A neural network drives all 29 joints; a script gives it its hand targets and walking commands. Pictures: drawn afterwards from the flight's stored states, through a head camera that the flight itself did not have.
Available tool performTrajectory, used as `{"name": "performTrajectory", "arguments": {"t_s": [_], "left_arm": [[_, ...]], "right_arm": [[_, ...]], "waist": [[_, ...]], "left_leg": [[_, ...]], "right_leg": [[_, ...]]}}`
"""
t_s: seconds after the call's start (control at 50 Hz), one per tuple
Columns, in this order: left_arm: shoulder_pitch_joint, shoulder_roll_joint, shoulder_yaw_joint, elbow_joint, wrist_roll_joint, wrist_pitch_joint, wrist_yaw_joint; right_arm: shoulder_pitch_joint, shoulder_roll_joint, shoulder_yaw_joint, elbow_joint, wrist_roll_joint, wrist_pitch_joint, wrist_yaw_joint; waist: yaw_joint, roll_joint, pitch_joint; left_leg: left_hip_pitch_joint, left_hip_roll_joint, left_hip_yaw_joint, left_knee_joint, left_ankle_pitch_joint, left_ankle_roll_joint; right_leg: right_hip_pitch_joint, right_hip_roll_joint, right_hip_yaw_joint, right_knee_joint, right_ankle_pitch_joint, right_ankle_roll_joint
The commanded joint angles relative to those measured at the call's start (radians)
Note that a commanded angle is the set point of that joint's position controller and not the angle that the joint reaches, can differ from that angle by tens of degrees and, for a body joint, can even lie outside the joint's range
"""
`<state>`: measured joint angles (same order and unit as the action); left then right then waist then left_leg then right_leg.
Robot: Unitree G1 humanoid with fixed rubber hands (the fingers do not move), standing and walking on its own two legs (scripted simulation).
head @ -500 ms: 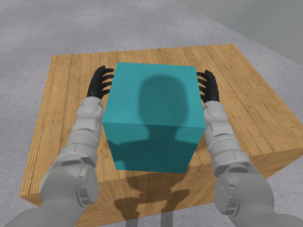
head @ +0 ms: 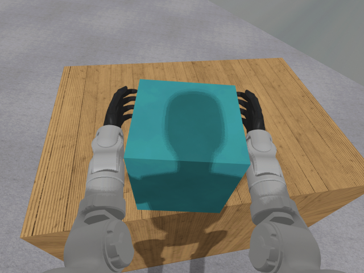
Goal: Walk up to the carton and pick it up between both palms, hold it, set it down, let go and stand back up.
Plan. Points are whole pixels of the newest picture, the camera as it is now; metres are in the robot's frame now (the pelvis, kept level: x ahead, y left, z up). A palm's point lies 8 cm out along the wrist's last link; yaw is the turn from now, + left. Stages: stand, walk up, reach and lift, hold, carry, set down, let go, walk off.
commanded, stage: reach and lift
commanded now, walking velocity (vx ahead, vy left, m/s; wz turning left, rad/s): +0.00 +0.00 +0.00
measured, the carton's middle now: (183, 151) +0.38 +0.00 +0.04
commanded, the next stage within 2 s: none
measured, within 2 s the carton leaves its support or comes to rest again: leaves its support in 0.98 s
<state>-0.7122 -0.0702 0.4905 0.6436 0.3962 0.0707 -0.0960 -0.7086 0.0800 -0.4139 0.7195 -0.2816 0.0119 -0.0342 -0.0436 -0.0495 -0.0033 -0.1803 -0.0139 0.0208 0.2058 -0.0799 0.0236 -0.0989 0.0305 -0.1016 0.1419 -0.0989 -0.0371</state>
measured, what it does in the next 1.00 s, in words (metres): stands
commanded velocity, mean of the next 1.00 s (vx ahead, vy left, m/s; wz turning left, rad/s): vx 0.00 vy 0.00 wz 0.00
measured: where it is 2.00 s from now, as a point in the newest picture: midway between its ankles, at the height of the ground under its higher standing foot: outside the picture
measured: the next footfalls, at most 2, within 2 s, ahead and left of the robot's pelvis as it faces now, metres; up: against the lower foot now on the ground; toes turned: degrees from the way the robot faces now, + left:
none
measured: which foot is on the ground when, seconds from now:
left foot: down 0.00-1.00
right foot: down 0.00-1.00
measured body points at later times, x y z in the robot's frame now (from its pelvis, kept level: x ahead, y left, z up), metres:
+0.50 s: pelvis +0.00 +0.01 +0.00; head +0.04 +0.02 +0.45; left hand +0.43 +0.15 +0.10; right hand +0.41 -0.16 +0.11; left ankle +0.01 +0.10 -0.75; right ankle -0.02 -0.09 -0.75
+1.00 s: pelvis -0.01 +0.01 +0.00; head +0.00 +0.03 +0.45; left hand +0.40 +0.15 +0.11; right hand +0.39 -0.16 +0.11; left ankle +0.01 +0.10 -0.75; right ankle -0.02 -0.09 -0.75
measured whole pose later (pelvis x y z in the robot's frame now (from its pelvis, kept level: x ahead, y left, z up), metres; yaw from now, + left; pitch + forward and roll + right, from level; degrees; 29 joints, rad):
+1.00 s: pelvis -0.01 +0.01 +0.00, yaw +1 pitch +2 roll -1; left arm -0.64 -0.06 0.34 0.56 0.28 0.19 -0.01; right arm -0.63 0.03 -0.28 0.74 -0.15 -0.03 -0.09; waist -0.05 -0.03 -0.03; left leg -0.18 -0.02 0.01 0.23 -0.08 0.03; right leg -0.08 0.02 -0.11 0.14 -0.09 -0.03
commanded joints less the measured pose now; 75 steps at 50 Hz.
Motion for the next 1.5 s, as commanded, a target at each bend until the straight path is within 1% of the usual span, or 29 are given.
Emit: {"name": "performTrajectory", "arguments": {"t_s": [0.0,0.06,0.1,0.18,0.2,0.4,0.44,0.52,0.54,0.6,0.66,0.74,0.76,0.8,0.86,0.9,0.92,0.94,0.98,1.04,1.06,1.08,1.1,1.14,1.18,1.26,1.32,1.38,1.48], "left_arm": [[-0.359,-0.29,-0.21,-0.068,-0.01,0.023,-0.057],[-0.357,-0.294,-0.213,-0.068,-0.017,0.025,-0.056],[-0.351,-0.296,-0.21,-0.064,-0.017,0.028,-0.055],[-0.346,-0.307,-0.218,-0.075,-0.012,0.031,-0.052],[-0.353,-0.306,-0.228,-0.076,-0.017,0.032,-0.053],[-0.346,-0.326,-0.253,-0.075,-0.026,0.019,-0.053],[-0.336,-0.333,-0.263,-0.072,-0.03,0.023,-0.052],[-0.35,-0.34,-0.289,-0.094,-0.046,0.019,-0.045],[-0.35,-0.344,-0.299,-0.091,-0.051,0.018,-0.044],[-0.354,-0.353,-0.316,-0.104,-0.063,0.017,-0.041],[-0.375,-0.343,-0.332,-0.095,-0.078,0.031,-0.04],[-0.382,-0.357,-0.368,-0.12,-0.098,0.045,-0.031],[-0.392,-0.357,-0.38,-0.152,-0.111,0.044,-0.027],[-0.413,-0.367,-0.404,-0.164,-0.118,0.042,-0.019],[-0.449,-0.375,-0.444,-0.18,-0.144,0.047,-0.009],[-0.449,-0.384,-0.458,-0.193,-0.157,0.062,-0.006],[-0.466,-0.381,-0.462,-0.2,-0.162,0.07,-0.004],[-0.467,-0.384,-0.47,-0.196,-0.166,0.081,-0.004],[-0.49,-0.38,-0.482,-0.215,-0.178,0.102,-0.001],[-0.526,-0.374,-0.486,-0.209,-0.191,0.142,-0.002],[-0.465,-0.366,-0.49,-0.135,-0.16,0.168,-0.012],[-0.458,-0.355,-0.456,-0.14,-0.157,0.175,-0.019],[-0.463,-0.343,-0.445,-0.136,-0.15,0.188,-0.023],[-0.472,-0.338,-0.434,-0.145,-0.153,0.207,-0.024],[-0.489,-0.343,-0.436,-0.167,-0.158,0.216,-0.023],[-0.529,-0.368,-0.482,-0.231,-0.178,0.223,-0.014],[-0.532,-0.38,-0.509,-0.266,-0.189,0.236,-0.01],[-0.51,-0.37,-0.511,-0.283,-0.188,0.267,-0.013],[-0.475,-0.341,-0.491,-0.322,-0.178,0.346,-0.026]], "right_arm": [[-0.304,0.347,0.201,-0.04,-0.001,-0.035,0.065],[-0.314,0.345,0.201,-0.049,-0.002,-0.038,0.066],[-0.313,0.338,0.197,-0.045,-0.004,-0.039,0.065],[-0.309,0.335,0.191,-0.046,-0.004,-0.042,0.07],[-0.315,0.338,0.193,-0.051,-0.002,-0.042,0.07],[-0.304,0.349,0.236,-0.058,0.004,-0.069,0.064],[-0.292,0.35,0.244,-0.054,0.011,-0.069,0.061],[-0.309,0.345,0.259,-0.066,0.027,-0.081,0.058],[-0.304,0.345,0.266,-0.061,0.032,-0.082,0.058],[-0.307,0.348,0.286,-0.064,0.04,-0.089,0.057],[-0.322,0.348,0.303,-0.05,0.062,-0.08,0.05],[-0.351,0.345,0.336,-0.079,0.085,-0.08,0.046],[-0.357,0.345,0.34,-0.088,0.093,-0.083,0.044],[-0.373,0.353,0.363,-0.099,0.107,-0.091,0.043],[-0.404,0.347,0.38,-0.099,0.121,-0.092,0.039],[-0.418,0.349,0.396,-0.111,0.138,-0.087,0.037],[-0.441,0.352,0.4,-0.115,0.145,-0.083,0.037],[-0.454,0.355,0.408,-0.121,0.15,-0.076,0.033],[-0.494,0.358,0.427,-0.145,0.161,-0.065,0.032],[-0.548,0.364,0.439,-0.16,0.17,-0.035,0.03],[-0.464,0.329,0.366,-0.062,0.16,-0.008,0.021],[-0.488,0.317,0.352,-0.094,0.165,0.004,0.02],[-0.483,0.31,0.345,-0.078,0.165,0.019,0.021],[-0.502,0.298,0.334,-0.088,0.168,0.034,0.021],[-0.528,0.296,0.337,-0.111,0.17,0.037,0.021],[-0.564,0.302,0.371,-0.165,0.186,0.033,0.012],[-0.565,0.307,0.403,-0.185,0.208,0.041,0.002],[-0.552,0.303,0.429,-0.191,0.236,0.064,-0.008],[-0.547,0.279,0.456,-0.223,0.29,0.112,-0.027]], "waist": [[0.014,0.067,-0.335],[0.014,0.06,-0.338],[0.016,0.068,-0.335],[0.011,0.084,-0.335],[0.005,0.082,-0.335],[-0.001,0.05,-0.389],[-0.008,0.057,-0.378],[-0.009,0.064,-0.409],[-0.015,0.066,-0.402],[-0.012,0.06,-0.417],[-0.015,0.056,-0.394],[-0.015,0.061,-0.431],[-0.015,0.062,-0.447],[-0.01,0.073,-0.479],[-0.021,0.069,-0.501],[-0.016,0.073,-0.489],[-0.013,0.067,-0.49],[-0.018,0.062,-0.481],[-0.011,0.052,-0.493],[-0.007,0.024,-0.48],[-0.043,0.056,-0.357],[-0.018,0.054,-0.341],[-0.026,0.056,-0.321],[-0.024,0.055,-0.319],[-0.025,0.057,-0.347],[-0.036,0.066,-0.444],[-0.038,0.068,-0.476],[-0.033,0.053,-0.447],[-0.025,0.025,-0.378]], "left_leg": [[0.093,-0.004,-0.048,0.002,0.148,-0.016],[0.093,-0.001,-0.049,0.003,0.142,-0.015],[0.094,-0.001,-0.05,0.002,0.133,-0.016],[0.113,-0.001,-0.055,0.005,0.148,-0.024],[0.11,-0.003,-0.053,0.008,0.148,-0.026],[0.091,0.002,-0.059,0.004,0.215,-0.012],[0.1,0.002,-0.061,0.007,0.223,-0.016],[0.115,0.005,-0.06,0.01,0.224,-0.023],[0.127,0.007,-0.06,0.012,0.232,-0.024],[0.134,0.008,-0.06,0.018,0.259,-0.025],[0.115,0.006,-0.055,0.013,0.214,-0.022],[0.129,0.007,-0.055,0.018,0.205,-0.023],[0.138,0.007,-0.054,0.019,0.214,-0.026],[0.155,0.007,-0.05,0.028,0.235,-0.03],[0.175,0.01,-0.047,0.04,0.232,-0.037],[0.169,0.01,-0.046,0.043,0.229,-0.037],[0.16,0.009,-0.046,0.041,0.203,-0.035],[0.155,0.01,-0.047,0.044,0.191,-0.033],[0.144,0.011,-0.044,0.041,0.152,-0.025],[0.125,0.011,-0.039,0.036,0.069,-0.013],[0.185,0.016,-0.07,0.023,0.033,-0.022],[0.186,0.014,-0.064,0.027,0.009,-0.03],[0.194,0.014,-0.059,0.027,-0.005,-0.032],[0.192,0.016,-0.054,0.027,-0.009,-0.032],[0.192,0.013,-0.053,0.031,0.004,-0.029],[0.225,0.009,-0.058,0.045,0.079,-0.025],[0.232,0.005,-0.062,0.054,0.126,-0.021],[0.218,0.002,-0.064,0.053,0.13,-0.014],[0.187,-0.002,-0.062,0.044,0.103,-0.003]], "right_leg": [[0.209,-0.02,0.035,0.073,0.362,0.075],[0.2,-0.02,0.029,0.071,0.349,0.077],[0.194,-0.022,0.031,0.067,0.333,0.079],[0.173,-0.021,0.024,0.061,0.332,0.074],[0.169,-0.019,0.024,0.06,0.334,0.073],[0.236,-0.023,0.028,0.076,0.455,0.075],[0.237,-0.02,0.031,0.074,0.452,0.071],[0.224,-0.02,0.029,0.069,0.435,0.068],[0.219,-0.019,0.027,0.065,0.436,0.065],[0.232,-0.015,0.028,0.066,0.457,0.065],[0.24,-0.019,0.027,0.067,0.428,0.065],[0.228,-0.017,0.027,0.067,0.4,0.065],[0.23,-0.013,0.025,0.066,0.402,0.063],[0.225,-0.011,0.024,0.068,0.411,0.06],[0.211,-0.006,0.025,0.065,0.385,0.057],[0.205,-0.005,0.022,0.062,0.366,0.058],[0.202,-0.006,0.021,0.06,0.34,0.058],[0.201,-0.007,0.021,0.06,0.332,0.058],[0.206,-0.008,0.019,0.067,0.297,0.062],[0.186,-0.013,0.018,0.069,0.216,0.067],[0.124,-0.009,0.002,0.036,0.19,0.057],[0.086,-0.009,-0.009,0.024,0.126,0.055],[0.069,-0.009,-0.011,0.02,0.097,0.056],[0.05,-0.01,-0.013,0.015,0.055,0.055],[0.077,-0.009,-0.012,0.02,0.083,0.052],[0.143,-0.006,-0.002,0.04,0.217,0.048],[0.179,-0.006,0.006,0.052,0.286,0.048],[0.201,-0.009,0.012,0.058,0.306,0.054],[0.222,-0.011,0.019,0.062,0.297,0.063]]}}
